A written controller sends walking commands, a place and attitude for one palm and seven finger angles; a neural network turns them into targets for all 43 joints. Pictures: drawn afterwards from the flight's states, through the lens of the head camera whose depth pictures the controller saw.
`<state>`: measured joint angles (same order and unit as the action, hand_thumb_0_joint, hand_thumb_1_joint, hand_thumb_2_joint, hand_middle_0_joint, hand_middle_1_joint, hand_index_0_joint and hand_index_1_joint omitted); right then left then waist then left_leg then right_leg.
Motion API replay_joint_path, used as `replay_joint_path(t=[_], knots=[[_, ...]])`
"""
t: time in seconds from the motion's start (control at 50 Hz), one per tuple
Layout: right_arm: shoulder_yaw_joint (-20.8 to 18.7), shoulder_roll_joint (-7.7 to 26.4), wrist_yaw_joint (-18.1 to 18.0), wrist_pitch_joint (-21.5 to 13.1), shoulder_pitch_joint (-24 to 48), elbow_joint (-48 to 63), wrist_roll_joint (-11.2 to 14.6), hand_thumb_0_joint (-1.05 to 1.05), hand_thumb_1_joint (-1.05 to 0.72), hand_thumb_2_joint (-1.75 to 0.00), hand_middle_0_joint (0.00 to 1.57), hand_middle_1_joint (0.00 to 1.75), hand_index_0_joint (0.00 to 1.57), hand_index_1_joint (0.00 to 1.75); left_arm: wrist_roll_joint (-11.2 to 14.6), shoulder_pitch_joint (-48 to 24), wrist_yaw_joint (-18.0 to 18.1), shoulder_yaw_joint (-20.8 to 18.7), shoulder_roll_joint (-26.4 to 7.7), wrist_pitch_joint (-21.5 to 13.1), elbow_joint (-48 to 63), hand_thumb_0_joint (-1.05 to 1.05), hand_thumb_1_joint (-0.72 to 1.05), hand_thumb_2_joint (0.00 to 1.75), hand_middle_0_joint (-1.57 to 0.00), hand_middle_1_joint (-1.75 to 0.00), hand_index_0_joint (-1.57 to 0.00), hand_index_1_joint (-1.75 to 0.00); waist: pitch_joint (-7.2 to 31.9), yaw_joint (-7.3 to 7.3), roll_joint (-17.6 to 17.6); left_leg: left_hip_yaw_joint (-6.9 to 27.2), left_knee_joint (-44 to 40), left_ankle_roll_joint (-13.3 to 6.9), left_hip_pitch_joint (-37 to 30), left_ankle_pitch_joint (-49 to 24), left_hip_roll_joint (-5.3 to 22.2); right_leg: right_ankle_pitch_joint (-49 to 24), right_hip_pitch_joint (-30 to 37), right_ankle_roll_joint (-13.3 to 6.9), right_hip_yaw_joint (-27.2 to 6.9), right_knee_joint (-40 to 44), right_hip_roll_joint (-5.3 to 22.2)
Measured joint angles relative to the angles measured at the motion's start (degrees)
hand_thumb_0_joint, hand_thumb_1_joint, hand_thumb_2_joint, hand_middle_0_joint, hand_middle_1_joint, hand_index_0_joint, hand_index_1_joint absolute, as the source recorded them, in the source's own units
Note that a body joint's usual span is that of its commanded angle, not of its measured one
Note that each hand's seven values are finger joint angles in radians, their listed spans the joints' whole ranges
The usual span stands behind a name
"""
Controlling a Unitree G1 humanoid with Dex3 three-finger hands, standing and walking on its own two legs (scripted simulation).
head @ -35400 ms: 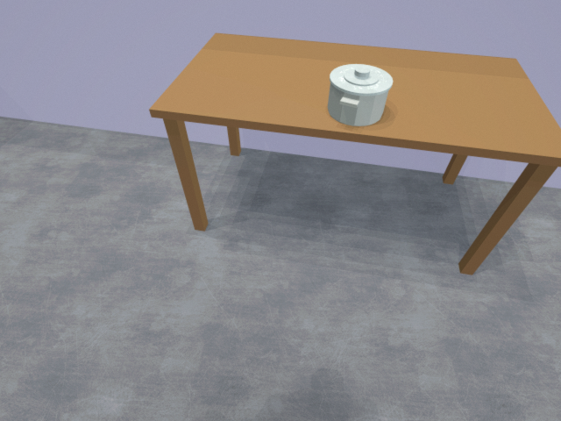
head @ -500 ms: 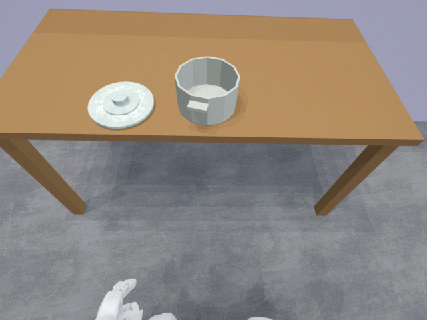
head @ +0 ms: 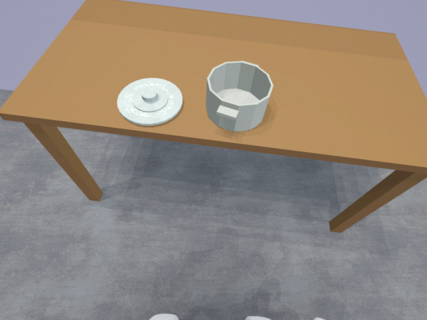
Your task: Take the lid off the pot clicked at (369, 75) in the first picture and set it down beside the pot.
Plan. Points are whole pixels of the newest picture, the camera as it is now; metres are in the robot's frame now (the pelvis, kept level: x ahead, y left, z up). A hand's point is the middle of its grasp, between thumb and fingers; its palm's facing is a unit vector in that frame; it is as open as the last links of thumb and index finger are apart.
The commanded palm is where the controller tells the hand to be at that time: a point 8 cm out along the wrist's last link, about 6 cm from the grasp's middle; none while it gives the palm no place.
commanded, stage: let the arm hang, fingers relaxed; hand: left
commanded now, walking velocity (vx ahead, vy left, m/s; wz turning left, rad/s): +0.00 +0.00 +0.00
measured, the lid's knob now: (149, 94) +0.68 +0.23 -0.08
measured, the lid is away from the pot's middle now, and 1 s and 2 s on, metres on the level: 0.26 0.26 0.26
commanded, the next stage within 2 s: look to check the result in 1.02 s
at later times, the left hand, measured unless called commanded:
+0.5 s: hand out of the picture +0.07 +0.17 -0.17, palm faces +0.04 -0.98 -0.20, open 7.3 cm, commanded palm none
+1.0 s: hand out of the picture +0.01 +0.16 -0.18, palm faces +0.06 -0.98 -0.16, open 7.3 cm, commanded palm none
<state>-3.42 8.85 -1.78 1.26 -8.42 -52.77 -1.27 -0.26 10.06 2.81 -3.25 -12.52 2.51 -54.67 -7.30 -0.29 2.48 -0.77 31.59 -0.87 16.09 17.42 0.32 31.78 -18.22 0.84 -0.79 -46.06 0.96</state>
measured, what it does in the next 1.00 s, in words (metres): stands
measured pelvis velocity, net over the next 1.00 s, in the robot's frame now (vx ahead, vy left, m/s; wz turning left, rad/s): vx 0.01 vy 0.00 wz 0.00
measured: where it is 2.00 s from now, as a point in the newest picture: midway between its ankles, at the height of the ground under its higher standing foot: outside the picture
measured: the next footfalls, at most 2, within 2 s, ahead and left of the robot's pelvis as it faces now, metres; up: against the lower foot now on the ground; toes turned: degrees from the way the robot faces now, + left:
none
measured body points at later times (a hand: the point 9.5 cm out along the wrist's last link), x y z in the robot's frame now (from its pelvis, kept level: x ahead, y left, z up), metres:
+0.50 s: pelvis +0.01 -0.01 +0.00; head +0.03 +0.00 +0.45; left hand +0.07 +0.22 -0.16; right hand -0.01 -0.23 -0.15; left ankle -0.01 +0.12 -0.73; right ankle -0.04 -0.14 -0.73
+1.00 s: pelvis +0.01 +0.00 +0.00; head +0.04 +0.02 +0.45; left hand +0.01 +0.22 -0.17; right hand +0.01 -0.23 -0.15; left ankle -0.01 +0.12 -0.73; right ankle -0.04 -0.14 -0.73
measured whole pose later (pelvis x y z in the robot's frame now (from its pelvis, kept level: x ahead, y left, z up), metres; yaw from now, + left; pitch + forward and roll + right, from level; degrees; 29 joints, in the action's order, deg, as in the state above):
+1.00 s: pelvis +0.01 +0.00 +0.00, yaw +0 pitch -1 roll +0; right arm -2.9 6.9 -2.2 0.1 -14.9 -62.7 -0.4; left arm -0.5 15.3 2.5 -1.9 -8.3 -0.1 -62.8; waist -4.4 0.1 2.2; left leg -0.5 28.9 -0.2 11.0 17.3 0.4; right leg 19.1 -7.1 1.2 -1.1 -26.7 1.0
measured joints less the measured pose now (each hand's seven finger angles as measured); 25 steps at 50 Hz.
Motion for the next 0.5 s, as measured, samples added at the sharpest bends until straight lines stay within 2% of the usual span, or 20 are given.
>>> replay_joint_path(t=[0.02,0.06,0.08,0.16,0.22,0.5], knots=[[0.23,-0.25,0.01,0.09,-0.52,-0.45,0.03,0.0,-0.91,-0.9,0.19,0.3,0.2,0.3,-0.09,-0.11,-0.2,0.23,0.3,-0.32,0.22,0.01,0.91,0.9,-0.2,-0.3,-0.19,-0.3,0.23,-0.03,-0.33,0.2,-0.44,0.19,-0.28,-0.34,0.07,-2.42,1.01,-0.01,0.28,3.0,0.0],[0.65,-1.05,0.19,0.34,-1.73,-1.28,0.49,0.0,-0.9,-0.9,0.2,0.3,0.2,0.3,-0.34,0.5,-0.52,0.72,0.39,-1.41,0.92,0.01,0.91,0.9,-0.2,-0.3,-0.19,-0.3,1.31,-0.19,0.23,-0.2,0.17,0.72,-0.18,-0.04,-0.46,-12.86,3.87,-0.37,-0.55,11.83,0.5],[0.74,-1.43,0.39,0.49,-2.07,-1.79,0.76,0.0,-0.9,-0.9,0.2,0.3,0.2,0.3,-0.4,0.78,-0.47,0.83,0.46,-1.97,0.79,0.01,0.91,0.9,-0.2,-0.3,-0.19,-0.3,1.82,-0.25,0.64,-0.65,1.01,0.97,0.0,0.53,-0.72,-12.58,4.75,0.07,-1.24,13.42,0.79],[-0.07,-0.74,0.83,0.5,-3.45,-3.44,0.91,-0.01,-0.92,-0.9,0.2,0.3,0.21,0.3,-0.5,0.85,-0.83,1.91,2.36,-1.86,-1.19,0.0,0.91,0.9,-0.2,-0.3,-0.19,-0.3,3.24,1.44,-1.36,-0.15,-0.23,1.17,-1.4,0.28,-0.11,-10.89,6.12,0.06,-0.87,14.24,0.13],[-0.1,-0.4,0.89,0.0,-4.78,-4.74,0.83,-0.01,-0.92,-0.9,0.2,0.3,0.2,0.3,-0.34,0.81,-0.53,1.82,3.15,-2.28,-1.65,0.0,0.92,0.9,-0.2,-0.3,-0.2,-0.3,3.84,1.84,-1.7,-0.3,-1.39,1.22,-2.35,-0.13,0.22,-11.73,7.15,-0.06,-1.01,15.84,-0.19],[0.53,-2.23,0.24,-0.66,-8.62,-9.17,0.65,0.0,-0.91,-0.9,0.19,0.3,0.2,0.3,-0.01,1.15,-0.19,0.75,2.84,-2.58,-3.87,0.0,0.93,0.9,-0.2,-0.3,-0.2,-0.3,3.92,1.7,-0.87,0.13,-2.6,1.45,-4.44,-0.34,0.73,-12.49,9.84,-0.41,-0.55,18.15,-0.7]])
